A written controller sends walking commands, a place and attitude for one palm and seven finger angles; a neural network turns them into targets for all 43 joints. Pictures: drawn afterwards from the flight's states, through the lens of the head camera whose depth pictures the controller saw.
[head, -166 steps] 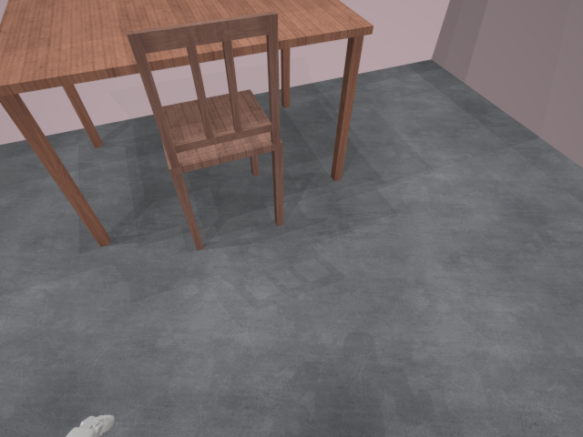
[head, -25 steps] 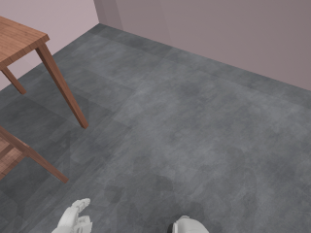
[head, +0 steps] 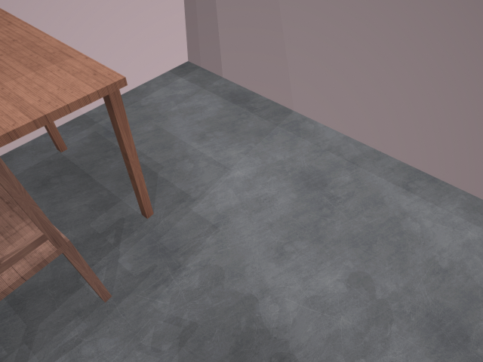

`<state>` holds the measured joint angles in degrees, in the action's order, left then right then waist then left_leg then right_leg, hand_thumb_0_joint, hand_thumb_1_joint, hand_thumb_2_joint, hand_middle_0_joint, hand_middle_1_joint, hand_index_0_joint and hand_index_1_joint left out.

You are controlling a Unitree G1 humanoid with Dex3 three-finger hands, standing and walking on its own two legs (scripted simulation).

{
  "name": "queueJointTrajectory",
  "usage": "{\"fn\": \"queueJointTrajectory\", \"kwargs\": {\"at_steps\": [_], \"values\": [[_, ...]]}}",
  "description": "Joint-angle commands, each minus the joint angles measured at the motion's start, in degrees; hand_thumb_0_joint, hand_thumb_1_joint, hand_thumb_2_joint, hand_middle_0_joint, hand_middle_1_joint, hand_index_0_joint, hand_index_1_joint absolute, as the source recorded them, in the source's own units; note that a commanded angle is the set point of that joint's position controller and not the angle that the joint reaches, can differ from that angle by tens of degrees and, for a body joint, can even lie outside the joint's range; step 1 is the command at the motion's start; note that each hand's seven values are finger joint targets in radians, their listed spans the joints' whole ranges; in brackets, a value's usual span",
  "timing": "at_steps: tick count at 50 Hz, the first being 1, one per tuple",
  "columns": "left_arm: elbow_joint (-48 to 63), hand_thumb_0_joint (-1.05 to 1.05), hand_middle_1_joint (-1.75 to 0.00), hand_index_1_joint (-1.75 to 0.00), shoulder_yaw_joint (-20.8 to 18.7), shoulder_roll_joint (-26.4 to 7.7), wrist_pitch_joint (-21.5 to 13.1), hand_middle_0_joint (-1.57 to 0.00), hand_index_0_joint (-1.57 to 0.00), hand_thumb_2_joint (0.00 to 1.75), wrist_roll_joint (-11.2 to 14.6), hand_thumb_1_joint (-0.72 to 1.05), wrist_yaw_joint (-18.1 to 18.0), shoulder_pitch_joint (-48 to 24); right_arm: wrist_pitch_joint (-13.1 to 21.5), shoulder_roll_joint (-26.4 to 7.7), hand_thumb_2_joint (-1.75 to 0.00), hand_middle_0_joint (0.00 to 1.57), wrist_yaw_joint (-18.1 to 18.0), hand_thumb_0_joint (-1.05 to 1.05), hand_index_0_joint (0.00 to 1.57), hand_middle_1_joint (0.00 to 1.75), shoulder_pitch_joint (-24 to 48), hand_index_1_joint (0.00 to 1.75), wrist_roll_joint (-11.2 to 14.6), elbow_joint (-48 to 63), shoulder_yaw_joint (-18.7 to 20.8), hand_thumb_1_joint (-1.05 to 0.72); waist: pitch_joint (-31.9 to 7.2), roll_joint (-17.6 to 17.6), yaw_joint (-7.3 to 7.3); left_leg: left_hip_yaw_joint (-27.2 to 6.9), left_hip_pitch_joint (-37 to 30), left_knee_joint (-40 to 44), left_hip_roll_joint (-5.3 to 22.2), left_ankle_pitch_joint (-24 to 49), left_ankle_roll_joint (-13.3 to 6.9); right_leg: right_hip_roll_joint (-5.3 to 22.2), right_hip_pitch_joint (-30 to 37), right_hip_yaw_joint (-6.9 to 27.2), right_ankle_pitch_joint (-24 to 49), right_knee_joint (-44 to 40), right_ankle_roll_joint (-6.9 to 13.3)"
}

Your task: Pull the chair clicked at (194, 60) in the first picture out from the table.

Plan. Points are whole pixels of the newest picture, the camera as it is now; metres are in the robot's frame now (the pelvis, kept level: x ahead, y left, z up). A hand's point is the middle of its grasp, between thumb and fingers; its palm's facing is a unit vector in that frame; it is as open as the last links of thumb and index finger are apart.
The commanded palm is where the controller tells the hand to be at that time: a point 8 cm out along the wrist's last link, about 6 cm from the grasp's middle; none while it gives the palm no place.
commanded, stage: turn to face it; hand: left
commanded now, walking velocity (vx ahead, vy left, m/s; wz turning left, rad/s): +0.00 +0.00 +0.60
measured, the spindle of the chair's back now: out of the picture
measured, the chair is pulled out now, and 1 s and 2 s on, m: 0.00 0.00 0.00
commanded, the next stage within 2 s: take the last steps up to it in 1.44 s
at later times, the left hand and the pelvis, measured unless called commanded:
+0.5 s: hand out of the picture +0.00 +0.16 -0.14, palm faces +0.31 -0.91 -0.28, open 7.3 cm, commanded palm none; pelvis -0.03 -0.06 +0.00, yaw +18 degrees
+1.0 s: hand out of the picture -0.13 +0.23 -0.17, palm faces +0.60 -0.76 -0.25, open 7.4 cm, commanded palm none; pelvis -0.06 +0.00 +0.00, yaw +35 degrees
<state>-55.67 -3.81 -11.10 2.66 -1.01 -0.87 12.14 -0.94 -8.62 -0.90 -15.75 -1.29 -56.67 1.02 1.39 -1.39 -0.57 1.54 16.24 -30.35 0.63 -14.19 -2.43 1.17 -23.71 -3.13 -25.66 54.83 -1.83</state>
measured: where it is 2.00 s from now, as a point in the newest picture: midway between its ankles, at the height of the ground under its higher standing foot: outside the picture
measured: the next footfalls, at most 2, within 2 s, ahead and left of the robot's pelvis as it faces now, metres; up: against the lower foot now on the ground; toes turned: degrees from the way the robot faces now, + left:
right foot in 0.28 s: +0.04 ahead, -0.16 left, +0.00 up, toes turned +9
left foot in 0.72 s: -0.07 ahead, +0.08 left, +0.00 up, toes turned +33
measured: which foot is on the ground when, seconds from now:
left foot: down 0.00-0.28, up 0.30-0.70, down 0.72-1.00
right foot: up 0.00-0.26, down 0.28-0.72, up 0.74-1.00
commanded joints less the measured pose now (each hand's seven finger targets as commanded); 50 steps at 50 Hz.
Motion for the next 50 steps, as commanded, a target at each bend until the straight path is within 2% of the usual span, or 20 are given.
{"fn": "queueJointTrajectory", "kwargs": {"at_steps": [1,5,9,12,13,14,15,17,19,27,30,33,34,35,36,37,38,41,43,50], "values": [[5.1,0.00,-0.30,-0.30,-1.2,-3.8,-1.7,-0.20,-0.20,0.90,0.6,0.90,-0.3,-2.6,1.1,-12.3,-0.90,0.20,-0.7,0.00,0.20,0.30,-2.1,0.30,0.0,3.7,3.8,-0.90,-5.2,8.4,-1.27,-16.2,-12.2,10.4,13.7,28.4,-8.2,1.7,-6.6,2.7,-0.4,1.5,-1.9],[5.9,0.00,-0.30,-0.30,-1.2,-4.0,-1.4,-0.20,-0.20,0.90,0.8,0.90,-0.3,-4.3,0.4,-13.9,-0.90,0.20,-0.4,0.00,0.20,0.30,-2.3,0.30,-0.1,4.0,4.7,-0.90,-5.6,9.5,-2.23,-19.1,-11.9,9.9,12.9,26.5,-8.4,0.7,-4.3,2.7,-1.2,-4.3,-2.3],[6.2,0.00,-0.30,-0.30,-1.1,-4.8,-1.5,-0.20,-0.20,0.90,1.1,0.90,-0.5,-2.6,-0.3,-15.2,-0.90,0.20,0.0,0.00,0.20,0.30,0.4,0.30,-0.2,5.2,5.5,-0.90,-6.5,11.6,-1.45,-21.9,-8.4,8.3,11.1,26.0,-7.6,-1.1,2.5,2.4,0.0,-13.3,-1.8],[5.4,0.00,-0.30,-0.30,-1.5,-6.6,-2.0,-0.20,-0.20,0.90,1.2,0.90,-0.9,3.5,-0.8,-15.1,-0.90,0.20,0.5,0.00,0.20,0.30,4.4,0.30,0.3,7.2,5.9,-0.90,-7.3,9.3,1.95,-21.3,0.4,4.4,7.5,16.5,-3.9,-0.6,15.6,2.0,11.0,-30.4,-1.3],[5.4,0.00,-0.30,-0.30,-2.1,-10.0,-2.5,-0.20,-0.20,0.90,0.5,0.90,-1.3,5.1,-0.9,-12.6,-0.90,0.20,0.9,0.00,0.20,0.30,4.4,0.30,0.8,7.8,5.7,-0.90,-7.3,1.2,2.68,-17.4,9.3,-1.8,3.2,6.1,-0.2,6.6,23.7,8.2,11.2,-37.9,0.6],[6.2,0.00,-0.30,-0.30,-3.1,-15.8,-2.9,-0.20,-0.20,0.90,-0.4,0.90,-1.6,4.8,-0.9,-8.8,-0.90,0.20,1.2,0.00,0.20,0.30,4.5,0.30,1.0,9.6,5.0,-0.90,-5.0,-15.2,2.92,-4.9,20.3,-15.4,-5.1,-14.2,4.8,23.0,26.1,23.5,14.4,-41.7,6.9],[7.6,0.00,-0.30,-0.30,-2.6,-16.2,-2.5,-0.20,-0.20,0.90,-0.1,0.90,-1.5,3.3,-1.2,-11.4,-0.90,0.20,1.3,0.00,0.20,0.30,5.4,0.30,0.0,9.9,5.6,-0.90,-3.8,-11.9,2.91,-5.8,18.6,-27.2,-2.6,-18.6,4.4,27.3,16.6,22.8,13.8,-41.3,10.5],[8.7,0.00,-0.30,-0.30,-1.6,-12.3,-2.6,-0.20,-0.20,0.90,0.0,0.90,-1.3,-2.5,-2.5,-11.2,-0.90,0.20,2.0,0.00,0.20,0.30,6.1,0.30,-0.2,8.0,5.9,-0.90,2.5,-10.3,-0.05,-5.5,18.0,-38.2,-0.2,-11.9,4.7,19.9,8.0,14.9,12.7,-40.9,8.5],[9.6,0.00,-0.30,-0.30,-0.8,-9.8,-2.9,-0.20,-0.20,0.90,-0.2,0.90,-1.2,-4.6,-2.5,-10.7,-0.90,0.20,2.6,0.00,0.20,0.30,3.9,0.30,-0.1,6.8,5.6,-0.90,3.2,-8.6,-1.70,-3.1,17.7,-40.7,0.8,-7.1,5.7,16.4,8.7,7.1,19.3,-38.2,7.5],[7.8,0.00,-0.30,-0.30,-1.3,-13.4,-2.7,-0.20,-0.20,0.90,-0.6,0.90,-1.0,4.3,-2.5,-9.8,-0.90,0.20,2.9,0.00,0.20,0.30,13.1,0.30,0.3,9.6,4.2,-0.90,0.6,-9.0,3.25,1.9,14.0,-26.0,1.3,-11.6,6.9,19.6,17.5,2.3,31.4,-34.6,9.4],[7.5,0.00,-0.30,-0.30,-1.8,-14.7,-2.4,-0.20,-0.20,0.90,-0.8,0.90,-0.9,4.7,-2.0,-9.7,-0.90,0.20,2.8,0.00,0.20,0.30,14.0,0.30,0.7,10.5,3.6,-0.90,-1.1,-11.2,3.82,3.8,9.2,-18.3,0.9,-13.4,5.9,20.8,18.0,0.8,35.2,-32.2,9.4],[7.3,0.00,-0.30,-0.30,-2.3,-15.1,-1.9,-0.20,-0.20,0.90,-0.5,0.90,-0.7,3.7,-1.1,-10.4,-0.90,0.20,2.6,0.00,0.20,0.30,10.0,0.30,0.6,10.2,3.6,-0.90,-4.4,-10.6,1.85,5.8,1.2,-4.6,0.2,-6.9,4.8,20.0,17.8,-3.2,36.0,-26.1,6.3],[7.1,0.00,-0.30,-0.30,-2.2,-14.5,-1.6,-0.20,-0.20,0.90,-0.1,0.90,-0.4,3.7,-0.8,-12.0,-0.90,0.20,2.6,0.00,0.20,0.30,7.6,0.30,0.5,9.7,3.9,-0.90,-5.6,-6.7,0.38,4.7,-6.0,3.9,0.7,0.1,4.1,18.6,14.0,-5.5,32.9,-20.3,3.5],[8.4,0.00,-0.30,-0.30,-2.1,-12.2,-1.4,-0.20,-0.20,0.90,0.4,0.90,-0.1,4.0,-0.1,-17.7,-0.90,0.20,2.3,0.00,0.20,0.30,3.0,0.30,0.1,9.1,5.4,-0.90,-9.3,6.4,-2.29,-7.9,-17.8,8.6,10.4,12.3,-0.2,14.1,2.1,-8.2,19.4,-7.7,-0.6],[11.5,0.00,-0.30,-0.30,-0.8,-8.4,-1.3,-0.20,-0.20,0.90,0.4,0.90,0.3,0.6,0.0,-23.9,-0.90,0.20,1.9,0.00,0.20,0.30,-1.0,0.30,0.3,8.6,6.8,-0.90,-8.7,21.3,-4.57,-24.6,-21.7,9.4,24.3,37.6,-8.4,7.0,-12.3,-6.5,-13.3,4.1,-4.3],[11.6,0.00,-0.30,-0.30,-1.0,-9.9,-0.4,-0.20,-0.20,0.90,-0.1,0.90,-0.4,-2.8,-0.1,-22.6,-0.90,0.20,1.3,0.00,0.20,0.30,-3.5,0.30,0.6,6.9,6.6,-0.90,-9.2,14.6,-5.51,-22.7,-19.2,8.3,24.1,35.8,-10.5,7.2,-12.4,0.3,-11.9,9.5,-3.2],[11.0,0.00,-0.30,-0.30,-1.3,-8.9,-0.6,-0.20,-0.20,0.90,0.2,0.90,-0.4,-4.3,0.0,-21.3,-0.90,0.20,0.7,0.00,0.20,0.30,-1.4,0.30,0.4,7.3,6.4,-0.90,-7.5,15.3,-4.62,-21.5,-16.8,8.0,21.0,33.1,-10.1,6.8,-13.7,1.9,-8.3,12.3,-3.3],[7.9,0.00,-0.30,-0.30,-1.8,-9.3,-0.6,-0.20,-0.20,0.90,0.1,0.90,0.4,-1.3,0.4,-16.7,-0.90,0.20,0.4,0.00,0.20,0.30,6.8,0.30,0.3,9.5,4.8,-0.90,-2.8,9.0,-0.19,-13.3,-9.6,10.0,13.5,27.5,-6.3,6.5,-10.3,2.7,2.7,13.2,-3.7],[7.0,0.00,-0.30,-0.30,-1.7,-9.5,-0.5,-0.20,-0.20,0.90,0.2,0.90,0.4,0.1,0.7,-16.3,-0.90,0.20,0.3,0.00,0.20,0.30,6.5,0.30,0.5,9.4,4.5,-0.90,-3.8,9.0,0.16,-11.9,-10.8,10.1,11.7,29.4,-6.1,5.8,-8.8,2.7,4.6,11.3,-4.2],[8.8,0.00,-0.30,-0.30,-1.5,-9.3,-0.6,-0.20,-0.20,0.90,0.4,0.90,-0.2,-4.6,0.4,-15.8,-0.90,0.20,0.2,0.00,0.20,0.30,1.8,0.30,0.3,7.8,4.9,-0.90,-3.7,7.9,-1.61,-19.4,-13.9,10.4,11.6,27.9,-8.4,3.9,-8.4,4.3,3.5,3.0,-4.5]]}}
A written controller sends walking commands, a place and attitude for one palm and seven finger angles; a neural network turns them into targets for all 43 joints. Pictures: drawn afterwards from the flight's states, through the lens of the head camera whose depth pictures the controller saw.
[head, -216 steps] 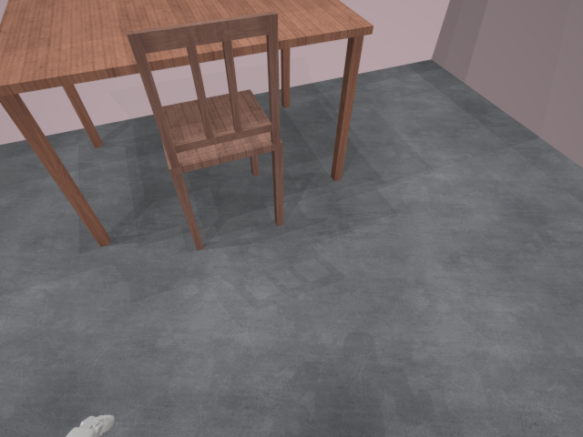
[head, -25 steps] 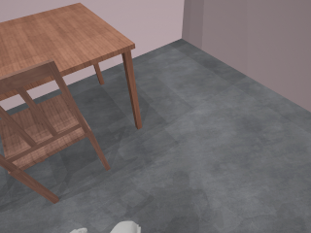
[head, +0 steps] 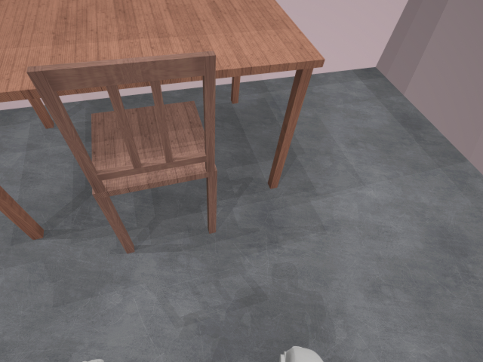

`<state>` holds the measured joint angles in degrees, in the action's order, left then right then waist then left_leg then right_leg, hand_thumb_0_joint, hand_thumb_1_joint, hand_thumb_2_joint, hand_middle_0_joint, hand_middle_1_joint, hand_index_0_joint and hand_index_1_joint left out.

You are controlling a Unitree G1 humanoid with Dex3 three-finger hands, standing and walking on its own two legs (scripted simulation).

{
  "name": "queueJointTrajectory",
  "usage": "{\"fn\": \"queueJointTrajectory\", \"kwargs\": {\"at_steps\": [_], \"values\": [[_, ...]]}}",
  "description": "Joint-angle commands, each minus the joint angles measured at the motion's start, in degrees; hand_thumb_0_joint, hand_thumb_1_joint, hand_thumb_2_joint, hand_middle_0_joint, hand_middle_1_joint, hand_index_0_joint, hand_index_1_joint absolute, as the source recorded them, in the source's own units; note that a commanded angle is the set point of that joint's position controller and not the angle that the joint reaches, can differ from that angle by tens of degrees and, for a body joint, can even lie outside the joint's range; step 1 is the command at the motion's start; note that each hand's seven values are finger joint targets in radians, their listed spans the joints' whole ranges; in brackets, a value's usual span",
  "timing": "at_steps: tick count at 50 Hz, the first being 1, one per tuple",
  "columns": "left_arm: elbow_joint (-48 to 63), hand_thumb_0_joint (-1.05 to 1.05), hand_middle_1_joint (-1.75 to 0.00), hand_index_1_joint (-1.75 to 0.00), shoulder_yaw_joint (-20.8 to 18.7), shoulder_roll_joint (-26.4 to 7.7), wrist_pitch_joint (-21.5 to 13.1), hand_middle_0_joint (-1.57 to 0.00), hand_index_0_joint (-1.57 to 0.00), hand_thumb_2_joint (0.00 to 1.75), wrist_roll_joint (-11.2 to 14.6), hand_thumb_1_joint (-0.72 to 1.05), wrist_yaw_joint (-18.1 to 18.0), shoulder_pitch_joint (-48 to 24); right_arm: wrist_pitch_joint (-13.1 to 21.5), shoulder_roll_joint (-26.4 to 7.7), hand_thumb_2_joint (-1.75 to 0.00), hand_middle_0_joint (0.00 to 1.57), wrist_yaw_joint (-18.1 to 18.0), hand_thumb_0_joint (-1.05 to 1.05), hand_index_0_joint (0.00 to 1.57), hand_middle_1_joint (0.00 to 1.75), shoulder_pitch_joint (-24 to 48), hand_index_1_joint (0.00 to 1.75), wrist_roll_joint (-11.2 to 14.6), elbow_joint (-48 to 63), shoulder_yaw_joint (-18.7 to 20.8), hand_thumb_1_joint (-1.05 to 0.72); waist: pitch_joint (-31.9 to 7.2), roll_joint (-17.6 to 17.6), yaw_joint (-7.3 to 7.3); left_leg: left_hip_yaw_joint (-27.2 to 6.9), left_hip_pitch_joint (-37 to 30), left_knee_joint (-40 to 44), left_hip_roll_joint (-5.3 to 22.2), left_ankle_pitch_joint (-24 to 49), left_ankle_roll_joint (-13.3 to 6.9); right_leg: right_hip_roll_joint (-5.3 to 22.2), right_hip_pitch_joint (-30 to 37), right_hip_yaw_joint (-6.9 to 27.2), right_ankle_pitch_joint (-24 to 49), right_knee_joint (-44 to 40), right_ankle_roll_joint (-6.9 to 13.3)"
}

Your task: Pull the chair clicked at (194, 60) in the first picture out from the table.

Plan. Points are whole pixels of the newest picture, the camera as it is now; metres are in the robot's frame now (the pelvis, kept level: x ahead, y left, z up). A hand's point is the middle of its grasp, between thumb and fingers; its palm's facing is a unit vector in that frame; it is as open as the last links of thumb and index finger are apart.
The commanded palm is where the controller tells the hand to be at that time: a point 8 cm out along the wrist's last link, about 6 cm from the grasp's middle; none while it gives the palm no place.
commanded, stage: turn to face it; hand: left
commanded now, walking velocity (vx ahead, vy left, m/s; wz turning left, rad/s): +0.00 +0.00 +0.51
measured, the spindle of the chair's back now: (126, 130) +0.64 +0.34 -0.09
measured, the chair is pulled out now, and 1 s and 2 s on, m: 0.00 0.00 0.00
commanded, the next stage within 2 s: take the last steps up to it in 0.44 s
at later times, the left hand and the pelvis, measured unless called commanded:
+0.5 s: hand out of the picture +0.05 +0.16 -0.15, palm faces +0.23 -0.94 -0.27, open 7.3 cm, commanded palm none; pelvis -0.01 -0.05 +0.00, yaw +14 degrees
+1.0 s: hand out of the picture -0.03 +0.19 -0.18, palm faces +0.34 -0.93 -0.17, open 7.4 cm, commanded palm none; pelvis +0.04 +0.01 +0.00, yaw +17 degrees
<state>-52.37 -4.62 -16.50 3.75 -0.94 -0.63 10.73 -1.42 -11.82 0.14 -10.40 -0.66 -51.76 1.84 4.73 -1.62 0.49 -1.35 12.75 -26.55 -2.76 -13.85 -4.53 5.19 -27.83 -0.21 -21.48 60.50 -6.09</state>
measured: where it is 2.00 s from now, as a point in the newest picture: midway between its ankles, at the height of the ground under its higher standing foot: (225, 346)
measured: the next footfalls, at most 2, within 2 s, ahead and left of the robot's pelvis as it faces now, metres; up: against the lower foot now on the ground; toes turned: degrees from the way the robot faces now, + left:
right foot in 0.30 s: +0.05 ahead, -0.14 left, +0.00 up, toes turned +9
left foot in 0.70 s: -0.03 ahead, +0.09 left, +0.00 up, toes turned +20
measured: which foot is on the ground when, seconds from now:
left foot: down 0.00-0.30, up 0.32-0.68, down 0.70-1.00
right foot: up 0.00-0.28, down 0.30-0.70, up 0.72-1.00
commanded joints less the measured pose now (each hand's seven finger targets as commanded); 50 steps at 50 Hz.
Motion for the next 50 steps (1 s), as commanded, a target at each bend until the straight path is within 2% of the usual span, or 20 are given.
{"fn": "queueJointTrajectory", "kwargs": {"at_steps": [1,7,12,13,14,15,16,18,20,28,31,33,34,35,36,37,38,40,43,50], "values": [[5.8,0.00,-0.30,-0.30,-0.6,-3.7,-1.8,-0.20,-0.20,0.90,0.4,0.90,-0.5,-4.0,0.8,-12.6,-0.90,0.20,-0.9,0.00,0.20,0.30,-4.0,0.30,-0.4,2.7,4.2,-0.90,-6.8,8.2,-2.84,-17.5,-10.4,6.5,15.0,27.5,-6.5,-0.5,-4.1,1.5,-1.3,-3.7,-0.2],[7.2,0.00,-0.30,-0.30,0.1,-2.3,-2.1,-0.20,-0.20,0.90,0.7,0.90,-1.0,-6.2,0.4,-12.3,-0.90,0.20,-1.0,0.00,0.20,0.30,-5.2,0.30,-0.8,2.1,4.5,-0.90,-7.6,8.9,-3.11,-22.2,-8.4,4.7,14.2,28.7,-7.0,-3.0,1.5,2.0,-3.5,-12.4,1.3],[6.5,0.00,-0.30,-0.30,0.1,-2.5,-2.9,-0.20,-0.20,0.90,1.0,0.90,-1.5,-0.6,0.1,-11.3,-0.90,0.20,-0.8,0.00,0.20,0.30,-3.0,0.30,-0.3,2.3,4.2,-0.90,-8.9,8.0,-0.11,-22.0,0.2,0.5,11.0,25.6,-3.9,-4.6,17.5,1.2,6.5,-31.6,2.8],[6.1,0.00,-0.30,-0.30,-0.1,-3.8,-3.4,-0.20,-0.20,0.90,0.9,0.90,-1.6,1.0,0.2,-9.8,-0.90,0.20,-0.6,0.00,0.20,0.30,-3.1,0.30,0.1,2.3,3.9,-0.90,-9.2,4.6,0.77,-20.1,5.3,-2.6,8.8,18.6,-1.3,-2.0,24.7,3.2,12.4,-39.3,3.2],[6.1,0.00,-0.30,-0.30,-0.8,-8.1,-4.1,-0.20,-0.20,0.90,0.1,0.90,-2.0,1.9,0.4,-6.6,-0.90,0.20,-0.3,0.00,0.20,0.30,-5.0,0.30,0.7,2.5,3.5,-0.90,-9.7,-8.0,0.36,-12.2,15.4,-11.9,2.9,1.5,3.1,10.1,33.0,14.6,18.8,-43.7,6.7],[6.7,0.00,-0.30,-0.30,-1.0,-10.5,-4.1,-0.20,-0.20,0.90,-0.3,0.90,-1.8,2.2,0.3,-6.1,-0.90,0.20,-0.4,0.00,0.20,0.30,-5.3,0.30,0.3,3.7,3.6,-0.90,-8.2,-12.7,0.38,-3.7,19.3,-23.9,-2.3,-19.2,5.9,22.0,28.3,21.8,25.5,-43.8,13.9],[7.0,0.00,-0.30,-0.30,-0.9,-9.0,-3.9,-0.20,-0.20,0.90,0.3,0.90,-1.8,1.7,-0.9,-8.2,-0.90,0.20,-0.4,0.00,0.20,0.30,-4.3,0.30,-0.5,2.9,4.3,-0.90,-8.0,-11.1,0.71,-5.7,16.3,-32.3,-0.1,-19.2,5.6,20.1,20.9,20.0,21.9,-45.0,15.7],[7.7,0.00,-0.30,-0.30,-0.1,-5.9,-3.7,-0.20,-0.20,0.90,0.3,0.90,-1.6,-3.6,-1.8,-7.7,-0.90,0.20,0.4,0.00,0.20,0.30,-4.1,0.30,-0.6,1.0,4.4,-0.90,-2.0,-5.9,-1.80,-4.0,16.5,-41.1,1.8,-11.9,5.9,13.5,13.9,12.8,13.1,-46.1,14.9],[7.7,0.00,-0.30,-0.30,0.3,-4.0,-4.1,-0.20,-0.20,0.90,0.1,0.90,-1.5,-4.5,-1.8,-6.5,-0.90,0.20,0.8,0.00,0.20,0.30,-5.3,0.30,-0.6,0.1,3.9,-0.90,-1.5,-5.8,-2.72,-2.1,16.6,-41.7,2.9,-8.1,6.7,10.9,14.5,6.6,17.4,-44.8,13.9],[2.2,0.00,-0.30,-0.30,-0.4,-6.9,-4.3,-0.20,-0.20,0.90,-0.6,0.90,-1.1,6.2,-1.1,-4.4,-0.90,0.20,0.3,0.00,0.20,0.30,1.9,0.30,0.1,0.4,2.0,-0.90,-5.7,-8.8,2.24,2.9,10.8,-21.3,2.6,-13.4,7.3,12.0,24.2,3.9,33.4,-40.6,15.3],[-0.1,0.00,-0.30,-0.30,-0.3,-7.2,-4.3,-0.20,-0.20,0.90,-0.7,0.90,-0.7,6.9,0.1,-4.0,-0.90,0.20,0.4,0.00,0.20,0.30,-0.9,0.30,-0.3,-0.8,1.4,-0.90,-6.5,-10.0,1.40,5.0,4.1,-10.7,2.2,-11.2,5.8,11.1,22.2,4.0,16.7,-41.6,14.0],[-1.1,0.00,-0.30,-0.30,0.2,-5.6,-4.1,-0.20,-0.20,0.90,-0.1,0.90,-0.2,5.4,1.4,-4.5,-0.90,0.20,0.2,0.00,0.20,0.30,-5.9,0.30,-0.6,-2.9,1.1,-0.90,-5.5,-7.9,-1.50,5.9,-8.1,2.7,2.1,-4.0,4.6,7.9,12.9,1.4,1.2,-38.9,10.7],[-0.9,0.00,-0.30,-0.30,0.8,-3.0,-3.9,-0.20,-0.20,0.90,0.1,0.90,0.2,5.6,1.9,-7.6,-0.90,0.20,-0.1,0.00,0.20,0.30,-9.0,0.30,-0.7,-3.9,1.9,-0.90,-5.8,2.5,-2.99,-2.2,-15.8,7.4,8.2,-7.6,2.5,4.2,4.1,-1.6,-6.3,-31.0,8.2],[0.4,0.00,-0.30,-0.30,1.7,0.9,-3.8,-0.20,-0.20,0.90,0.1,0.90,0.8,4.9,2.0,-13.2,-0.90,0.20,-0.4,0.00,0.20,0.30,-13.0,0.30,-1.3,-4.7,3.0,-0.90,-4.4,18.1,-4.89,-19.8,-18.1,13.7,21.2,-15.4,-2.9,-2.1,-6.4,-8.6,-10.6,-17.5,5.3],[2.0,0.00,-0.30,-0.30,1.7,-0.4,-4.1,-0.20,-0.20,0.90,-0.5,0.90,0.8,0.9,1.8,-14.5,-0.90,0.20,-0.6,0.00,0.20,0.30,-13.8,0.30,-1.3,-4.6,3.1,-0.90,-0.1,16.0,-5.97,-26.3,-13.0,17.8,25.8,-19.6,-7.3,-2.1,-10.4,-5.5,-12.4,-9.5,5.8],[1.4,0.00,-0.30,-0.30,1.4,-0.7,-3.9,-0.20,-0.20,0.90,-0.9,0.90,0.8,-1.4,2.1,-12.8,-0.90,0.20,-1.2,0.00,0.20,0.30,-13.5,0.30,-1.4,-4.9,2.7,-0.90,2.8,14.7,-6.17,-25.2,-10.2,19.1,24.6,-18.8,-7.5,-1.1,-11.8,-2.3,-9.4,-3.4,6.1],[0.1,0.00,-0.30,-0.30,1.2,-1.3,-4.1,-0.20,-0.20,0.90,-0.7,0.90,1.3,-1.0,2.5,-10.5,-0.90,0.20,-1.5,0.00,0.20,0.30,-11.2,0.30,-1.1,-4.5,1.9,-0.90,5.3,12.2,-4.62,-21.5,-7.8,19.1,22.5,-15.1,-7.0,-0.1,-12.0,-0.6,-4.9,-0.7,6.3],[-3.2,0.00,-0.30,-0.30,1.3,-0.5,-4.4,-0.20,-0.20,0.90,-0.6,0.90,2.1,3.8,3.6,-7.7,-0.90,0.20,-1.7,0.00,0.20,0.30,-7.8,0.30,-0.7,-4.1,0.9,-0.90,3.8,9.5,-1.76,-12.3,-8.0,18.4,18.6,-3.7,-4.9,0.7,-9.1,-0.6,2.3,0.6,5.5],[-5.3,0.00,-0.30,-0.30,1.5,0.3,-4.1,-0.20,-0.20,0.90,-0.4,0.90,2.1,6.3,4.7,-6.8,-0.90,0.20,-2.0,0.00,0.20,0.30,-10.0,0.30,-0.1,-5.3,0.7,-0.90,1.0,8.8,-0.94,-5.5,-11.7,16.3,16.6,13.7,-4.7,0.2,-8.4,-1.6,6.4,0.5,4.5],[-3.8,0.00,-0.30,-0.30,1.8,2.3,-4.1,-0.20,-0.20,0.90,-0.1,0.90,2.4,-1.7,5.2,-5.8,-0.90,0.20,-2.5,0.00,0.20,0.30,-16.0,0.30,-0.5,-9.2,1.1,-0.90,4.4,7.9,-2.89,-3.5,-14.3,15.3,18.2,21.9,-5.2,1.1,-10.6,-3.2,8.4,-10.8,4.7]]}}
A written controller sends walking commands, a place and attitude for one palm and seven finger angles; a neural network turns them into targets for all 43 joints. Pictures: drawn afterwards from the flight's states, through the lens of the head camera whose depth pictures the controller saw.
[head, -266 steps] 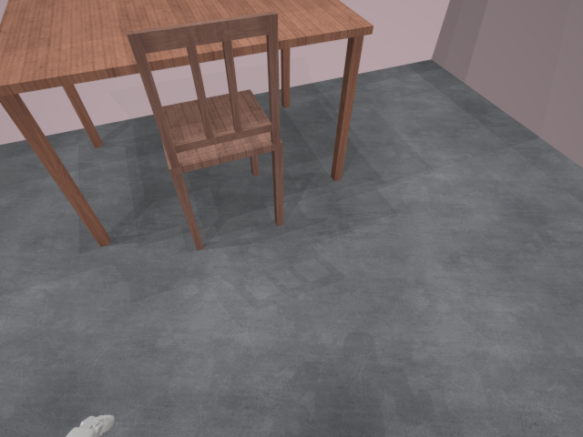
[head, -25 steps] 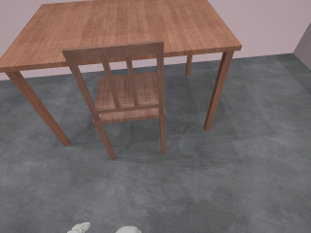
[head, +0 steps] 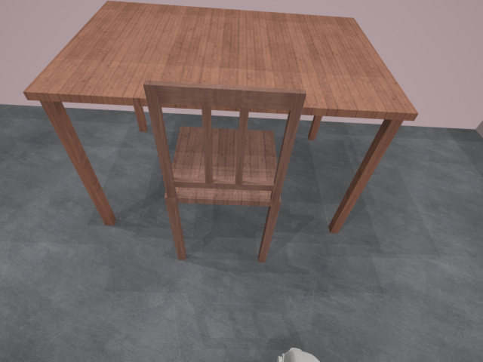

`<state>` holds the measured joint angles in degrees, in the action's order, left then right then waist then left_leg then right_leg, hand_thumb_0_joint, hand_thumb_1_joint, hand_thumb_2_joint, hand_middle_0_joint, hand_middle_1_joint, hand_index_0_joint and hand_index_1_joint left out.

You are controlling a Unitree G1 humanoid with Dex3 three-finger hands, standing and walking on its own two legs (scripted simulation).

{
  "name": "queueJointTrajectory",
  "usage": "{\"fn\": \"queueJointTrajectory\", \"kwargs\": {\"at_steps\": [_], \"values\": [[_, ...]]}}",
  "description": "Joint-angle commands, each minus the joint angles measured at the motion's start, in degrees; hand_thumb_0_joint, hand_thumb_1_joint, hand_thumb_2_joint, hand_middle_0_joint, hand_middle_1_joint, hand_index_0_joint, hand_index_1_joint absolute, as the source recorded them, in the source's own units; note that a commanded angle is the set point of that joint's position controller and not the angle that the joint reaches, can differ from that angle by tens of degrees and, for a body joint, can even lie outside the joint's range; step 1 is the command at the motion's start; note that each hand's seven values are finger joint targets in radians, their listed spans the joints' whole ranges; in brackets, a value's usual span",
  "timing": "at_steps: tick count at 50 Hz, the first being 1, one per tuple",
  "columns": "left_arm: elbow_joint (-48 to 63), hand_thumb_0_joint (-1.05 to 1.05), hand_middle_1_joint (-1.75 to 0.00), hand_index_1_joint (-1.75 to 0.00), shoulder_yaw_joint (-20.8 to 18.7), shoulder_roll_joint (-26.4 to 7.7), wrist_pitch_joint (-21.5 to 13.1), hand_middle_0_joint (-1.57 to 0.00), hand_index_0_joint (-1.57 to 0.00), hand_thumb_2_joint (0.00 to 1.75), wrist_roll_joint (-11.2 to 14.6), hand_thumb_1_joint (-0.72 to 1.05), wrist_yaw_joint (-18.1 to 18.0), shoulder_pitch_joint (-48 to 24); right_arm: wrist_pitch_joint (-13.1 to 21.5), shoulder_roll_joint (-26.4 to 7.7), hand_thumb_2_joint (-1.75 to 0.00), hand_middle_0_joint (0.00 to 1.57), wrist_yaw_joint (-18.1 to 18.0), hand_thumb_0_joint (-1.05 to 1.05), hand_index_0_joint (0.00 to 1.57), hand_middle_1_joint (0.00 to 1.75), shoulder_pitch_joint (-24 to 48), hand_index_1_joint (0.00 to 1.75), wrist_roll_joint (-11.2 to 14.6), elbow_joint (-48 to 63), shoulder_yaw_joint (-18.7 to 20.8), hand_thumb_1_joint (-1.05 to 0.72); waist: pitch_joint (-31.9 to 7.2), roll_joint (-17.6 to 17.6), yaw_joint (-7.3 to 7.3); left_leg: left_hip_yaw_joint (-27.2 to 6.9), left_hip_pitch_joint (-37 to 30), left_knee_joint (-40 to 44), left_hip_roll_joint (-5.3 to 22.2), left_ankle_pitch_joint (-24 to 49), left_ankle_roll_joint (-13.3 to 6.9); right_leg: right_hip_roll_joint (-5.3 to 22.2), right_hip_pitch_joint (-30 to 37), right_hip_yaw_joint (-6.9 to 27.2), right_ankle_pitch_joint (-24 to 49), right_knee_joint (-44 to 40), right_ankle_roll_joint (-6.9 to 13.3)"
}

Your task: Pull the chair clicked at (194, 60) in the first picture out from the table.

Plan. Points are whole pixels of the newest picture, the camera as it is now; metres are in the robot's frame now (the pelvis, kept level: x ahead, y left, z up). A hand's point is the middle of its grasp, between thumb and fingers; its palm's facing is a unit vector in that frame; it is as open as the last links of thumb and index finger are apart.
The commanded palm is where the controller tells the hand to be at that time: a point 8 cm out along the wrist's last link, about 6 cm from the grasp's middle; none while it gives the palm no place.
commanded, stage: take the last steps up to it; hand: left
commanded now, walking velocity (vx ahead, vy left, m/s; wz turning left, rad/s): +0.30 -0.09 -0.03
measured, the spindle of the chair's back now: (207, 147) +0.67 +0.14 -0.09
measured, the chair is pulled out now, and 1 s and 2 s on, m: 0.00 0.00 0.00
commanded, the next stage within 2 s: come to a stop and stand still in 0.44 s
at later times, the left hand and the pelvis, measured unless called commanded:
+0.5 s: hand (194, 338) +0.20 +0.10 -0.17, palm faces +0.04 -0.98 -0.20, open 7.2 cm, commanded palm none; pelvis +0.16 -0.08 +0.00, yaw +1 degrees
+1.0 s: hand (189, 333) +0.21 +0.12 -0.18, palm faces +0.02 -0.97 -0.24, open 7.3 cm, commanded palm none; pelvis +0.20 -0.07 -0.01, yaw -2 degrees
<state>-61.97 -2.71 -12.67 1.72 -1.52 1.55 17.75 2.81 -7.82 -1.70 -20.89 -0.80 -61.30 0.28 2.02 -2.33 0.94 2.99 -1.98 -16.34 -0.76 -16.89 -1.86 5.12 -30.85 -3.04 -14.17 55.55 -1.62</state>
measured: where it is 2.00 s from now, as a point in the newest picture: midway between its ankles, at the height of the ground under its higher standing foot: outside the picture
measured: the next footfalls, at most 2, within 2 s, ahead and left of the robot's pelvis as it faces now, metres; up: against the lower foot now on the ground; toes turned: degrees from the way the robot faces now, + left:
right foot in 0.18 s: +0.24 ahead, -0.13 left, +0.00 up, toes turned -3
left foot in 0.64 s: +0.28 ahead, +0.04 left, +0.00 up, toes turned +1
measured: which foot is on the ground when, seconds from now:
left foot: down 0.00-0.20, up 0.22-0.62, down 0.64-1.00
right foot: up 0.00-0.16, down 0.18-1.00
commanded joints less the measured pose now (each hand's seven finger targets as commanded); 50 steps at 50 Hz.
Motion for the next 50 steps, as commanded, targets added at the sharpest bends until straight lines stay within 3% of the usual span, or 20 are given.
{"fn": "queueJointTrajectory", "kwargs": {"at_steps": [1,5,8,9,10,11,12,14,16,18,26,28,30,31,32,34,37,41,46,50], "values": [[6.1,0.00,-0.30,-0.30,-0.1,-1.1,-2.2,-0.20,-0.20,0.90,0.6,0.90,0.2,-9.8,0.9,-9.7,-0.90,0.20,-0.7,0.00,0.20,0.30,-5.9,0.30,-0.6,-0.1,2.7,-0.90,7.5,8.7,-3.67,-7.3,0.8,4.8,16.1,24.9,-7.7,1.0,-6.4,-0.9,1.1,-8.3,0.6],[6.5,0.00,-0.30,-0.30,-0.4,-0.6,-2.8,-0.20,-0.20,0.90,0.7,0.90,0.2,-11.5,0.6,-10.2,-0.90,0.20,-0.6,0.00,0.20,0.30,-5.6,0.30,-1.1,-1.3,3.2,-0.90,7.7,9.5,-3.38,-7.2,3.6,1.7,16.7,27.1,-7.1,-1.4,2.3,-3.2,-0.6,-17.0,2.8],[1.4,0.00,-0.30,-0.30,-1.8,-3.6,-4.2,-0.20,-0.20,0.90,0.4,0.90,-0.4,4.5,0.6,-10.1,-0.90,0.20,-0.5,0.00,0.20,0.30,-3.9,0.30,-0.3,-1.8,3.1,-0.90,-0.6,5.7,4.15,-2.3,9.8,-17.4,12.2,34.3,-3.7,-4.3,26.7,-4.3,5.1,-26.3,5.0],[-0.3,0.00,-0.30,-0.30,-3.0,-8.6,-4.9,-0.20,-0.20,0.90,-0.1,0.90,-1.0,11.5,0.8,-7.3,-0.90,0.20,0.2,0.00,0.20,0.30,-5.5,0.30,0.4,-1.2,2.7,-0.90,-6.5,-5.6,6.53,1.3,21.7,-33.1,7.2,19.7,-1.5,5.8,40.3,9.0,4.0,-29.3,9.1],[-1.0,0.00,-0.30,-0.30,-3.9,-12.7,-4.9,-0.20,-0.20,0.90,0.5,0.90,-1.4,16.1,1.0,-5.0,-0.90,0.20,0.1,0.00,0.20,0.30,-6.7,0.30,0.8,0.3,2.3,-0.90,-11.9,-13.3,6.35,1.7,30.8,-51.3,0.3,-16.2,-0.3,19.4,44.6,29.5,8.0,-37.0,15.5],[-0.3,0.00,-0.30,-0.30,-3.6,-12.8,-4.7,-0.20,-0.20,0.90,1.2,0.90,-1.6,12.9,0.5,-6.4,-0.90,0.20,0.3,0.00,0.20,0.30,-3.3,0.30,1.1,0.7,2.6,-0.90,-11.1,-9.6,6.39,-4.1,31.2,-58.3,2.5,-16.4,-1.7,19.5,36.9,31.7,-4.7,-42.0,16.9],[1.8,0.00,-0.30,-0.30,-3.0,-9.9,-4.4,-0.20,-0.20,0.90,1.0,0.90,-1.9,6.0,0.3,-5.7,-0.90,0.20,0.6,0.00,0.20,0.30,-0.3,0.30,0.6,1.6,3.2,-0.90,-4.7,-4.9,4.26,-4.4,34.4,-61.2,4.4,-11.4,-1.8,18.0,29.4,29.0,-13.7,-44.9,16.7],[3.8,0.00,-0.30,-0.30,-1.6,-4.8,-4.6,-0.20,-0.20,0.90,0.8,0.90,-2.6,-2.1,-0.9,-4.1,-0.90,0.20,1.1,0.00,0.20,0.30,-0.5,0.30,-0.4,1.0,3.1,-0.90,0.8,1.8,-0.23,-4.7,31.4,-57.5,7.4,-4.8,-1.1,14.2,16.6,17.6,-10.0,-45.9,14.1],[4.2,0.00,-0.30,-0.30,-0.5,-2.0,-5.2,-0.20,-0.20,0.90,0.5,0.90,-2.8,-4.6,-2.0,-2.4,-0.90,0.20,1.2,0.00,0.20,0.30,-3.9,0.30,-0.8,-0.2,2.6,-0.90,1.3,-1.1,-3.26,-3.3,27.5,-51.9,7.7,-2.0,0.2,10.9,11.2,8.8,-1.6,-47.0,12.2],[3.9,0.00,-0.30,-0.30,-0.2,-1.5,-5.4,-0.20,-0.20,0.90,0.5,0.90,-2.7,-4.0,-2.5,-2.0,-0.90,0.20,1.3,0.00,0.20,0.30,-4.5,0.30,-0.8,-0.2,2.5,-0.90,0.7,-2.5,-3.80,-1.6,26.3,-45.8,7.4,-1.3,1.1,9.0,11.5,5.1,3.2,-46.8,12.1],[1.2,0.00,-0.30,-0.30,-0.4,-2.7,-5.4,-0.20,-0.20,0.90,0.3,0.90,-2.4,1.5,-1.4,-2.2,-0.90,0.20,1.8,0.00,0.20,0.30,5.3,0.30,-0.5,2.4,2.2,-0.90,1.8,-2.1,-0.52,0.7,26.9,-27.4,5.9,-1.6,1.5,9.5,20.2,7.2,9.0,-45.6,13.8],[0.6,0.00,-0.30,-0.30,-0.2,-2.1,-5.3,-0.20,-0.20,0.90,0.4,0.90,-2.7,1.9,-1.0,-2.3,-0.90,0.20,1.4,0.00,0.20,0.30,6.6,0.30,-0.4,2.4,1.6,-0.90,1.2,-0.4,-0.40,0.2,23.4,-21.5,5.3,-1.6,1.7,9.3,21.9,7.1,17.1,-42.5,13.3],[-0.1,0.00,-0.30,-0.30,0.4,-1.0,-4.8,-0.20,-0.20,0.90,1.0,0.90,-3.1,1.1,-0.7,-1.6,-0.90,0.20,0.6,0.00,0.20,0.30,3.9,0.30,-0.1,0.2,0.6,-0.90,-0.8,2.1,-1.64,-0.5,14.5,-10.1,4.6,9.3,2.5,5.9,22.2,3.3,26.9,-35.9,9.7],[-0.8,0.00,-0.30,-0.30,1.0,0.0,-4.6,-0.20,-0.20,0.90,1.3,0.90,-3.3,2.1,-0.2,-2.8,-0.90,0.20,0.1,0.00,0.20,0.30,2.6,0.30,-0.1,-0.5,0.3,-0.90,-2.7,3.9,-1.49,-2.7,9.6,-6.8,6.8,24.3,1.7,3.1,21.9,1.9,27.4,-32.4,6.5],[-1.0,0.00,-0.30,-0.30,1.4,1.7,-4.2,-0.20,-0.20,0.90,1.5,0.90,-3.7,3.8,0.0,-5.1,-0.90,0.20,-0.4,0.00,0.20,0.30,2.7,0.30,-0.2,-0.7,0.4,-0.90,-3.3,6.1,-0.47,-5.4,6.4,-9.0,11.1,40.1,-0.4,1.4,20.3,1.8,21.1,-32.1,4.2],[-2.2,0.00,-0.30,-0.30,2.0,2.0,-3.1,-0.20,-0.20,0.90,1.4,0.90,-4.5,5.2,-0.6,-6.2,-0.90,0.20,-1.3,0.00,0.20,0.30,4.5,0.30,0.5,-1.1,0.3,-0.90,-2.8,10.8,0.29,-7.8,6.2,-8.0,14.3,48.7,-3.2,0.0,20.9,0.7,7.1,-33.3,2.0],[-2.2,0.00,-0.30,-0.30,1.6,-0.3,-1.8,-0.20,-0.20,0.90,1.4,0.90,-4.3,4.8,-1.7,-7.0,-0.90,0.20,-1.9,0.00,0.20,0.30,7.5,0.30,0.8,0.4,0.8,-0.90,-0.4,8.6,0.36,-8.1,6.9,-5.2,13.1,43.2,-3.0,0.6,20.9,1.5,6.7,-33.6,1.9],[-0.1,0.00,-0.30,-0.30,0.6,-1.4,-1.3,-0.20,-0.20,0.90,0.8,0.90,-4.2,4.1,-2.6,-8.9,-0.90,0.20,-2.0,0.00,0.20,0.30,6.3,0.30,0.6,1.3,2.5,-0.90,-5.0,5.0,-1.06,-7.3,2.7,-7.8,13.4,44.7,-3.0,0.7,19.5,1.5,12.7,-30.2,2.4],[2.1,0.00,-0.30,-0.30,0.2,-0.5,-0.4,-0.20,-0.20,0.90,0.4,0.90,-4.1,4.3,-3.1,-9.6,-0.90,0.20,-1.9,0.00,0.20,0.30,8.0,0.30,0.2,2.3,3.2,-0.90,-5.8,5.8,-0.15,-9.3,6.8,-6.0,16.1,37.8,-5.7,-0.8,18.0,1.9,0.2,-24.9,2.5],[2.2,0.00,-0.30,-0.30,0.4,-1.8,-1.2,-0.20,-0.20,0.90,0.2,0.90,-4.2,3.8,-3.2,-6.4,-0.90,0.20,-1.0,0.00,0.20,0.30,9.5,0.30,0.3,2.4,2.5,-0.90,-4.9,-2.6,-0.03,-3.6,12.8,-9.8,8.8,16.8,-0.8,3.5,21.5,7.6,15.4,-33.7,3.8]]}}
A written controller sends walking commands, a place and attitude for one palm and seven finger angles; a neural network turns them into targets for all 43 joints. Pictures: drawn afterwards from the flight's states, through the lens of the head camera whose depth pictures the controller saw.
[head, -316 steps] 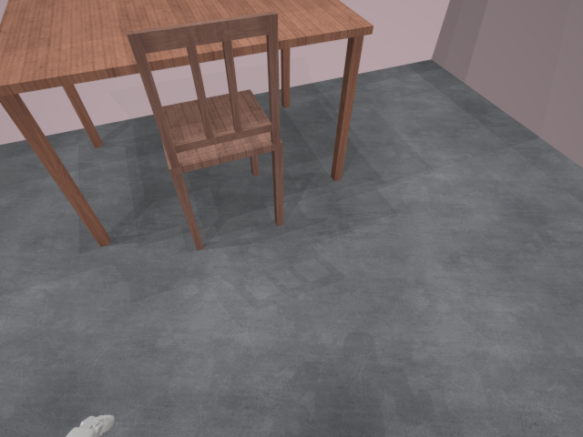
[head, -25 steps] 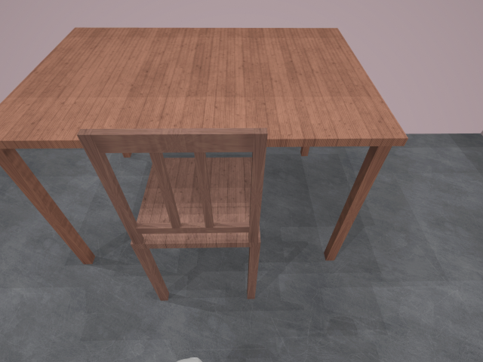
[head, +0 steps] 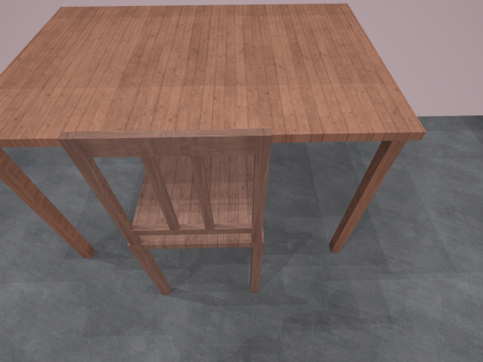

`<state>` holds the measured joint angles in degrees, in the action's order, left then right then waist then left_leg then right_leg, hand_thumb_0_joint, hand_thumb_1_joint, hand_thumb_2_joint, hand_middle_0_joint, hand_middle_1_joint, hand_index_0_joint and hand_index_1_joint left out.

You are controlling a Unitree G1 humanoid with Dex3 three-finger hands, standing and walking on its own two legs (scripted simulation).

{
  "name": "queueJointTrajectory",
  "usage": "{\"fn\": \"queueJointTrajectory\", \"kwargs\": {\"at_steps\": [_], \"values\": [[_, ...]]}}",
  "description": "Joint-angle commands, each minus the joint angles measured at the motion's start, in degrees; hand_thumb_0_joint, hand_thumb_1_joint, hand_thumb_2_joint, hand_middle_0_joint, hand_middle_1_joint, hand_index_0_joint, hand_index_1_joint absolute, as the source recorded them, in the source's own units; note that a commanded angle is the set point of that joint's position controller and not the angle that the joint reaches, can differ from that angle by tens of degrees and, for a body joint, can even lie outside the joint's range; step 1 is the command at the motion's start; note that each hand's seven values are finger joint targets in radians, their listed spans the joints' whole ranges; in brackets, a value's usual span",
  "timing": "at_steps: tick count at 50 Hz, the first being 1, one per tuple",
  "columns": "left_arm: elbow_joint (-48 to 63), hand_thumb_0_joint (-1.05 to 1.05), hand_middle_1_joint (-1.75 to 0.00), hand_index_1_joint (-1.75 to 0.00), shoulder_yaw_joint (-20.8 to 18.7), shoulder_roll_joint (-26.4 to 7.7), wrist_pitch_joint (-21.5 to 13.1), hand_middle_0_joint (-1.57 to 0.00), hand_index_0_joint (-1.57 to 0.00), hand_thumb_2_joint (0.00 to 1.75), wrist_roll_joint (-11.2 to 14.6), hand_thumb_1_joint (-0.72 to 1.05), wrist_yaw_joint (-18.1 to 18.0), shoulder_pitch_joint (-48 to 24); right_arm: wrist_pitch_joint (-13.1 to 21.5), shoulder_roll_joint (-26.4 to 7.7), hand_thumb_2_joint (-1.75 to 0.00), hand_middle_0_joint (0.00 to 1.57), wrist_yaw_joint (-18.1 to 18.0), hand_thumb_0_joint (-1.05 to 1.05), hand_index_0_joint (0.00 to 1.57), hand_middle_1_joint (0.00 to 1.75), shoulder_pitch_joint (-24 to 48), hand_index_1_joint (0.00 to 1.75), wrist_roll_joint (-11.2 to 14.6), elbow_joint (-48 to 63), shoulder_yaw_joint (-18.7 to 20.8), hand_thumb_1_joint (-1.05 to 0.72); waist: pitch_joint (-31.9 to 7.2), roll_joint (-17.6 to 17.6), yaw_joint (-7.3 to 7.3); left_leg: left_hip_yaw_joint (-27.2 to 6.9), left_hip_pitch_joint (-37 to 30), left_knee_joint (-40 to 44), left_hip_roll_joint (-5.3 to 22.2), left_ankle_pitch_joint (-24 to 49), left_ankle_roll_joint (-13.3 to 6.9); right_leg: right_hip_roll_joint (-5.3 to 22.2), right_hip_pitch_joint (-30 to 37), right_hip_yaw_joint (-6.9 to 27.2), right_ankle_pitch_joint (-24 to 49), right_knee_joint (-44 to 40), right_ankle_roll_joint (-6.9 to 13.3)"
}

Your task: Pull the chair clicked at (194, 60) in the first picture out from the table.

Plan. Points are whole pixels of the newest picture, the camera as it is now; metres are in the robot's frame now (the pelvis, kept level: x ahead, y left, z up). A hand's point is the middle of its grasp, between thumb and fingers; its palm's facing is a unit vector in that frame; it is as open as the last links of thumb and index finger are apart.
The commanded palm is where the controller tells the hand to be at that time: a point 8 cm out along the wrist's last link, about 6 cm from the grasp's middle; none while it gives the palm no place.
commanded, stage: come to a stop and stand still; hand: left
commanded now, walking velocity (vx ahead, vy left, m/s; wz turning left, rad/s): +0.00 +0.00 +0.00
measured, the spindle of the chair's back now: (162, 196) +0.45 +0.23 -0.08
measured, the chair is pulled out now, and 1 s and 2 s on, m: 0.00 0.00 0.00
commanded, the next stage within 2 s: look again from close up in 1.20 s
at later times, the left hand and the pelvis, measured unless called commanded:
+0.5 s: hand out of the picture -0.02 +0.13 -0.17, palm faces +0.06 -0.98 -0.19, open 7.3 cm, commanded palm none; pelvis +0.01 -0.03 +0.01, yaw +1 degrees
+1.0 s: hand out of the picture -0.03 +0.12 -0.17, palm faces +0.09 -0.98 -0.15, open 7.3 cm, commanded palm none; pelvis +0.03 -0.02 +0.00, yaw +1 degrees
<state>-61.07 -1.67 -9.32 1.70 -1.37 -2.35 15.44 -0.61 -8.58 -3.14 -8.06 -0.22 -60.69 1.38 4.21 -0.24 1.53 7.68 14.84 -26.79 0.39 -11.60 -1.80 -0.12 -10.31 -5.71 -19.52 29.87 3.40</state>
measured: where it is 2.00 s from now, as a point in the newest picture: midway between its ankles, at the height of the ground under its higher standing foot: outside the picture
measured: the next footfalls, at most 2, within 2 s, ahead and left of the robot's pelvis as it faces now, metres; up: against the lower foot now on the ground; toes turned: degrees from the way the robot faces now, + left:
none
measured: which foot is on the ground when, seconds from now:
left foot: down 0.00-1.00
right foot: down 0.00-1.00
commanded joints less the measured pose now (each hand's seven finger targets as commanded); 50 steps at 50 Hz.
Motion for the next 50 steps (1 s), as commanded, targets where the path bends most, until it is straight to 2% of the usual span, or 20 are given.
{"fn": "queueJointTrajectory", "kwargs": {"at_steps": [1,2,3,5,7,10,14,18,19,22,25,28,29,32,34,36,43,44,47,50], "values": [[1.3,0.00,-0.30,-0.30,-0.4,-5.9,-1.4,-0.20,-0.20,0.90,0.2,0.90,-0.3,4.6,-0.2,-4.5,-0.90,0.20,0.7,0.00,0.20,0.30,-3.7,0.30,-0.1,1.3,1.1,-0.90,-5.6,-7.1,-1.36,-6.5,-3.9,-0.2,5.2,5.1,0.6,11.4,-0.5,12.2,22.7,-9.8,0.1],[1.4,0.00,-0.30,-0.30,-0.3,-6.3,-1.6,-0.20,-0.20,0.90,0.4,0.90,-0.3,3.2,-0.5,-3.7,-0.90,0.20,1.0,0.00,0.20,0.30,-4.1,0.30,-0.2,0.9,0.8,-0.90,-4.2,-7.3,-1.93,-5.8,-4.0,0.0,4.0,0.8,1.4,12.9,-1.9,12.9,22.2,-10.9,1.2],[1.3,0.00,-0.30,-0.30,0.0,-6.6,-1.8,-0.20,-0.20,0.90,0.7,0.90,-0.3,2.0,-0.7,-3.3,-0.90,0.20,1.2,0.00,0.20,0.30,-4.5,0.30,-0.3,0.3,0.4,-0.90,-3.2,-6.3,-2.28,-6.4,-4.8,0.9,4.0,0.0,1.7,12.9,-3.2,12.8,19.6,-11.6,1.8],[0.8,0.00,-0.30,-0.30,0.4,-6.3,-1.9,-0.20,-0.20,0.90,0.9,0.90,-0.3,1.3,-0.7,-2.9,-0.90,0.20,1.4,0.00,0.20,0.30,-5.0,0.30,-0.4,-1.0,-0.2,-0.90,-0.2,-3.6,-2.25,-7.1,-6.0,3.2,4.9,1.0,1.5,11.1,-5.8,11.4,11.1,-13.7,0.2],[-0.1,0.00,-0.30,-0.30,0.8,-6.1,-2.0,-0.20,-0.20,0.90,1.1,0.90,-0.3,1.6,-0.5,-3.2,-0.90,0.20,1.5,0.00,0.20,0.30,-6.2,0.30,-0.4,-2.2,-0.7,-0.90,1.6,-2.6,-1.94,-8.0,-5.8,5.1,5.7,1.8,1.2,9.3,-5.9,10.6,5.6,-15.2,-1.2],[-1.2,0.00,-0.30,-0.30,0.9,-6.0,-2.0,-0.20,-0.20,0.90,1.2,0.90,-0.3,2.6,-0.3,-3.4,-0.90,0.20,1.5,0.00,0.20,0.30,-7.5,0.30,-0.4,-3.6,-1.1,-0.90,3.3,-0.4,-1.25,-8.1,-4.6,6.4,5.6,1.5,1.2,8.5,-4.5,10.5,2.6,-17.0,-2.2],[-2.2,0.00,-0.30,-0.30,0.9,-5.3,-2.2,-0.20,-0.20,0.90,1.3,0.90,-0.3,3.6,-0.1,-2.9,-0.90,0.20,1.3,0.00,0.20,0.30,-9.9,0.30,-0.4,-5.0,-1.3,-0.90,4.4,-0.1,-1.10,-7.9,-4.6,6.8,5.4,1.0,1.3,8.1,-4.3,10.1,0.4,-18.1,-2.0],[-3.0,0.00,-0.30,-0.30,0.9,-4.0,-2.6,-0.20,-0.20,0.90,1.5,0.90,-0.4,4.8,0.3,-2.2,-0.90,0.20,1.0,0.00,0.20,0.30,-12.4,0.30,-0.5,-5.8,-1.5,-0.90,1.3,0.6,-1.37,-7.8,-4.9,6.4,5.5,3.6,1.3,8.3,-0.9,9.6,6.9,-17.0,-2.2],[-3.3,0.00,-0.30,-0.30,0.9,-4.0,-2.6,-0.20,-0.20,0.90,1.4,0.90,-0.5,5.5,0.4,-1.9,-0.90,0.20,0.9,0.00,0.20,0.30,-12.4,0.30,-0.3,-6.0,-1.5,-0.90,2.1,-0.4,-1.03,-7.5,-4.7,6.2,5.6,3.4,1.2,8.2,-0.7,9.0,8.4,-17.2,-2.7],[-4.0,0.00,-0.30,-0.30,1.0,-3.0,-2.9,-0.20,-0.20,0.90,1.5,0.90,-0.7,6.8,0.6,-1.4,-0.90,0.20,0.6,0.00,0.20,0.30,-13.8,0.30,-0.3,-6.5,-1.5,-0.90,0.4,-0.8,-1.41,-7.1,-4.9,5.4,5.4,4.7,1.3,8.4,1.2,8.8,15.0,-16.1,-3.4],[-4.8,0.00,-0.30,-0.30,1.1,-2.2,-2.9,-0.20,-0.20,0.90,1.4,0.90,-0.9,8.3,0.5,-1.0,-0.90,0.20,0.4,0.00,0.20,0.30,-14.1,0.30,-0.1,-6.8,-1.6,-0.90,1.3,-1.6,-1.30,-6.7,-5.1,4.8,5.4,5.0,1.2,8.4,1.1,8.3,19.6,-15.5,-4.0],[-5.4,0.00,-0.30,-0.30,1.2,-1.4,-3.0,-0.20,-0.20,0.90,1.4,0.90,-1.0,9.5,0.5,-0.5,-0.90,0.20,0.2,0.00,0.20,0.30,-14.6,0.30,-0.1,-7.0,-1.5,-0.90,1.1,-1.8,-1.37,-6.5,-5.4,4.6,5.4,5.2,1.2,8.2,1.4,8.1,20.8,-14.9,-4.2],[-5.6,0.00,-0.30,-0.30,1.2,-1.4,-2.9,-0.20,-0.20,0.90,1.3,0.90,-1.1,9.9,0.4,-0.4,-0.90,0.20,0.2,0.00,0.20,0.30,-14.5,0.30,0.0,-7.2,-1.6,-0.90,2.4,-2.1,-1.23,-6.3,-4.9,4.5,5.4,4.6,1.0,8.1,1.0,8.0,20.7,-15.3,-4.5],[-6.0,0.00,-0.30,-0.30,1.3,-0.7,-3.0,-0.20,-0.20,0.90,1.3,0.90,-1.2,10.7,0.6,-0.2,-0.90,0.20,0.0,0.00,0.20,0.30,-14.7,0.30,0.0,-7.0,-1.6,-0.90,1.2,-0.6,-1.47,-6.6,-5.8,4.1,5.5,6.5,0.9,7.9,1.6,7.8,23.2,-14.3,-4.3],[-6.3,0.00,-0.30,-0.30,1.2,-0.7,-3.0,-0.20,-0.20,0.90,1.2,0.90,-1.2,11.4,0.6,0.0,-0.90,0.20,-0.1,0.00,0.20,0.30,-14.2,0.30,0.1,-6.9,-1.5,-0.90,1.6,-2.0,-1.20,-6.3,-5.6,3.8,5.6,6.3,0.7,7.8,1.9,7.4,24.9,-14.1,-4.9],[-6.5,0.00,-0.30,-0.30,1.3,-0.4,-3.0,-0.20,-0.20,0.90,1.2,0.90,-1.3,12.0,0.7,-0.1,-0.90,0.20,-0.1,0.00,0.20,0.30,-14.0,0.30,0.1,-6.7,-1.6,-0.90,1.2,-1.7,-1.31,-6.4,-5.9,3.6,5.5,6.8,0.7,7.9,2.0,7.5,26.4,-13.6,-5.0],[-6.6,0.00,-0.30,-0.30,1.4,0.0,-2.9,-0.20,-0.20,0.90,1.1,0.90,-1.2,12.2,0.8,-0.5,-0.90,0.20,-0.3,0.00,0.20,0.30,-13.2,0.30,0.0,-6.4,-1.6,-0.90,2.4,-0.7,-1.28,-7.2,-6.6,4.0,5.7,8.5,0.2,7.6,1.3,7.1,24.2,-13.4,-4.5],[-6.5,0.00,-0.30,-0.30,1.5,-0.2,-2.8,-0.20,-0.20,0.90,1.1,0.90,-1.2,12.3,0.7,-0.5,-0.90,0.20,-0.2,0.00,0.20,0.30,-12.7,0.30,0.1,-6.5,-1.6,-0.90,2.9,-1.6,-1.07,-7.1,-6.6,4.1,5.8,8.2,0.1,7.4,1.1,7.0,23.6,-13.7,-4.6],[-6.4,0.00,-0.30,-0.30,1.5,-0.2,-2.9,-0.20,-0.20,0.90,1.1,0.90,-1.1,12.0,0.9,-1.0,-0.90,0.20,-0.2,0.00,0.20,0.30,-12.7,0.30,-0.1,-6.1,-1.7,-0.90,2.5,0.1,-1.17,-7.7,-7.3,4.7,5.9,9.6,0.0,7.4,1.0,7.1,21.6,-13.4,-3.7],[-6.2,0.00,-0.30,-0.30,1.5,-0.5,-2.8,-0.20,-0.20,0.90,1.1,0.90,-0.9,11.4,1.1,-1.5,-0.90,0.20,-0.2,0.00,0.20,0.30,-12.6,0.30,-0.1,-6.0,-1.7,-0.90,2.5,-0.4,-1.13,-7.9,-7.2,5.4,6.1,10.0,-0.1,7.2,1.5,7.0,20.4,-13.4,-3.2]]}}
